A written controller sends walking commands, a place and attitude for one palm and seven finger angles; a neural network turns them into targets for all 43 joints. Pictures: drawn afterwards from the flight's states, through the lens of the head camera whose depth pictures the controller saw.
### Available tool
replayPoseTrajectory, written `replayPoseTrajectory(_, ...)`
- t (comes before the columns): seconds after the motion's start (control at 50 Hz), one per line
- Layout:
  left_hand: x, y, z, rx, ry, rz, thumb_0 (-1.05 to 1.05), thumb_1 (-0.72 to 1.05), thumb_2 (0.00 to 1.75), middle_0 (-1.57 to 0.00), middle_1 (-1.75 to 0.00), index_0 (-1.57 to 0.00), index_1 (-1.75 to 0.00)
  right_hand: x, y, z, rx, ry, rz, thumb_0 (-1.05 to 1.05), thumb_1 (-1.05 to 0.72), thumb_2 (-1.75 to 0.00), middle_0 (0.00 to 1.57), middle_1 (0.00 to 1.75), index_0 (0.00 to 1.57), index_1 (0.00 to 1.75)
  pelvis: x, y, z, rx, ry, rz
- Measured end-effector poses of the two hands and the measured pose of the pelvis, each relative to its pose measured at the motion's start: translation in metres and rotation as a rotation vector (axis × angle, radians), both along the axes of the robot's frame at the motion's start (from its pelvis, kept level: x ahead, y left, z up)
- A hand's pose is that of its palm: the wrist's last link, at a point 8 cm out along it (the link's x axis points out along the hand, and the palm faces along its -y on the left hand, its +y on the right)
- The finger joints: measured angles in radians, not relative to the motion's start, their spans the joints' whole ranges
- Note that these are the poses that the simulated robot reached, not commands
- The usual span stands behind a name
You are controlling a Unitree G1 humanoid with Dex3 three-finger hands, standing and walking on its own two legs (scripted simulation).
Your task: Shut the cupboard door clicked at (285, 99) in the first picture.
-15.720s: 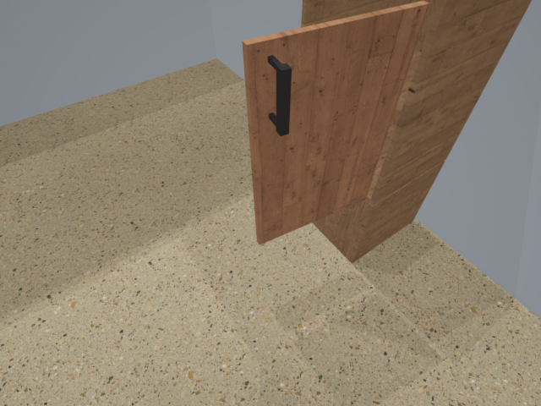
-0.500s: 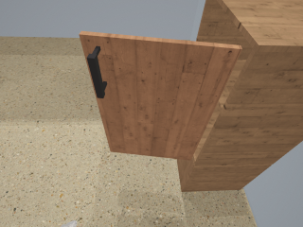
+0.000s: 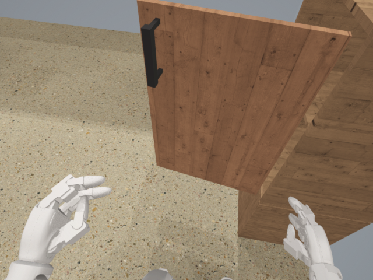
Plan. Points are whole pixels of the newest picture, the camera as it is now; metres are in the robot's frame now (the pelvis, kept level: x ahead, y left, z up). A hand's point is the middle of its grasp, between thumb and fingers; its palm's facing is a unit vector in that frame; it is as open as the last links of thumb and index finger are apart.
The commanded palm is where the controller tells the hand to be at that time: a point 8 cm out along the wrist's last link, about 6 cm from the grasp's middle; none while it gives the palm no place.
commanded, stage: raise the hand and make a fist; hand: left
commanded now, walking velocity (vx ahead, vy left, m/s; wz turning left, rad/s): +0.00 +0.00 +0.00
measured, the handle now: (154, 54) +0.52 +0.15 +0.21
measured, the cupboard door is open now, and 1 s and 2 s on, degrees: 82 82 82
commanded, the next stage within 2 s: bring the fist close to the handle in 1.34 s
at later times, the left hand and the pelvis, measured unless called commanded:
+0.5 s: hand (94, 189) +0.23 +0.20 +0.12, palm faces -0.20 -0.98 -0.07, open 3.3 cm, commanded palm +0.21 +0.26 +0.15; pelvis +0.02 +0.03 +0.03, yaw -2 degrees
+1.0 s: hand (47, 127) +0.26 +0.24 +0.24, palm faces -0.07 -0.99 -0.13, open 3.2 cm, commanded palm +0.23 +0.27 +0.22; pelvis +0.03 +0.04 +0.05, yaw -2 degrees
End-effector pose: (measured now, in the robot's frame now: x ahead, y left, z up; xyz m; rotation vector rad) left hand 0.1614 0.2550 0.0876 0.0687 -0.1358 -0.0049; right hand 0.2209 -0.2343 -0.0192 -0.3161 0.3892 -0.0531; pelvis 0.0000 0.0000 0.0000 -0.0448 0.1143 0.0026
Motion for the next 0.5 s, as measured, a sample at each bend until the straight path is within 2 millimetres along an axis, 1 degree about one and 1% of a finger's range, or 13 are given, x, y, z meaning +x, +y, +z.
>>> replayPoseTrajectory(0.04, 0.020, -0.013, 0.011, 0.007, -0.042, -0.089, 0.02, 0.91, 0.90, -0.59, -0.73, -0.59, -0.73, -0.007, 0.011, -0.010, 0.039, 0.029, -0.002, 0.02, -0.91, -0.89, 0.20, 0.30, 0.20, 0.29, -0.002, 0.001, 0.001, -0.003, -0.004, -0.001)
replayPoseTrajectory(0.06, 0.031, -0.020, 0.013, 0.015, -0.027, -0.141, 0.02, 0.91, 0.90, -0.61, -0.75, -0.61, -0.75, -0.013, 0.015, -0.014, 0.062, 0.048, -0.012, 0.02, -0.91, -0.89, 0.20, 0.30, 0.20, 0.29, -0.002, 0.001, 0.003, -0.001, -0.003, -0.005)
replayPoseTrajectory(0.1, 0.052, -0.030, 0.009, 0.031, 0.060, -0.233, 0.02, 0.91, 0.90, -0.65, -0.79, -0.65, -0.79, -0.027, 0.022, -0.021, 0.108, 0.090, -0.047, 0.02, -0.91, -0.89, 0.20, 0.30, 0.20, 0.30, -0.002, 0.002, 0.007, 0.008, -0.002, -0.020)
replayPoseTrajectory(0.14, 0.065, -0.034, 0.002, 0.036, 0.176, -0.280, 0.02, 0.90, 0.90, -0.69, -0.83, -0.69, -0.83, -0.044, 0.024, -0.025, 0.145, 0.130, -0.095, 0.02, -0.91, -0.89, 0.20, 0.30, 0.20, 0.30, 0.001, 0.004, 0.012, 0.018, -0.002, -0.038)
replayPoseTrajectory(0.18, 0.071, -0.028, 0.001, 0.023, 0.252, -0.263, 0.02, 0.90, 0.90, -0.72, -0.87, -0.73, -0.87, -0.060, 0.023, -0.026, 0.164, 0.164, -0.146, 0.02, -0.90, -0.89, 0.20, 0.30, 0.20, 0.30, 0.006, 0.006, 0.017, 0.025, -0.005, -0.054)
replayPoseTrajectory(0.2, 0.072, -0.023, 0.004, 0.012, 0.264, -0.235, 0.02, 0.90, 0.90, -0.74, -0.89, -0.74, -0.89, -0.068, 0.022, -0.027, 0.166, 0.179, -0.169, 0.02, -0.90, -0.89, 0.20, 0.30, 0.20, 0.30, 0.008, 0.008, 0.020, 0.027, -0.008, -0.061)
replayPoseTrajectory(0.24, 0.070, -0.009, 0.016, -0.004, 0.239, -0.158, 0.02, 0.90, 0.90, -0.78, -0.93, -0.78, -0.93, -0.080, 0.019, -0.027, 0.158, 0.209, -0.201, 0.02, -0.90, -0.89, 0.20, 0.30, 0.20, 0.30, 0.013, 0.010, 0.024, 0.029, -0.014, -0.068)
replayPoseTrajectory(0.28, 0.065, 0.005, 0.031, -0.006, 0.176, -0.083, 0.02, 0.90, 0.90, -0.82, -0.97, -0.82, -0.97, -0.087, 0.015, -0.027, 0.140, 0.233, -0.213, 0.02, -0.90, -0.89, 0.20, 0.30, 0.20, 0.30, 0.017, 0.013, 0.027, 0.028, -0.018, -0.068)
replayPoseTrajectory(0.32, 0.059, 0.013, 0.044, 0.005, 0.115, -0.044, 0.02, 0.90, 0.90, -0.85, -1.01, -0.85, -1.01, -0.090, 0.012, -0.026, 0.114, 0.248, -0.201, 0.02, -0.90, -0.89, 0.20, 0.30, 0.20, 0.30, 0.020, 0.017, 0.028, 0.025, -0.024, -0.060)
replayPoseTrajectory(0.36, 0.054, 0.015, 0.050, 0.011, 0.085, -0.046, 0.02, 0.91, 0.90, -0.89, -1.05, -0.89, -1.05, -0.087, 0.011, -0.024, 0.090, 0.246, -0.184, 0.02, -0.91, -0.89, 0.20, 0.30, 0.20, 0.30, 0.020, 0.021, 0.029, 0.019, -0.030, -0.050)
replayPoseTrajectory(0.4, 0.054, 0.011, 0.047, 0.003, 0.099, -0.081, 0.02, 0.91, 0.90, -0.92, -1.09, -0.92, -1.09, -0.081, 0.010, -0.021, 0.073, 0.227, -0.173, 0.02, -0.91, -0.89, 0.20, 0.30, 0.20, 0.30, 0.019, 0.025, 0.030, 0.015, -0.037, -0.042)
replayPoseTrajectory(0.46, 0.058, 0.001, 0.037, 0.002, 0.162, -0.156, 0.02, 0.91, 0.90, -0.98, -1.15, -0.98, -1.15, -0.067, 0.013, -0.012, 0.058, 0.176, -0.165, 0.02, -0.91, -0.89, 0.20, 0.30, 0.20, 0.30, 0.018, 0.030, 0.032, 0.012, -0.048, -0.040)
replayPoseTrajectory(0.5, 0.063, -0.001, 0.038, 0.021, 0.180, -0.185, 0.02, 0.91, 0.90, -1.02, -1.19, -1.02, -1.19, -0.057, 0.017, -0.003, 0.055, 0.132, -0.160, 0.02, -0.91, -0.89, 0.20, 0.30, 0.20, 0.30, 0.019, 0.033, 0.034, 0.012, -0.058, -0.043)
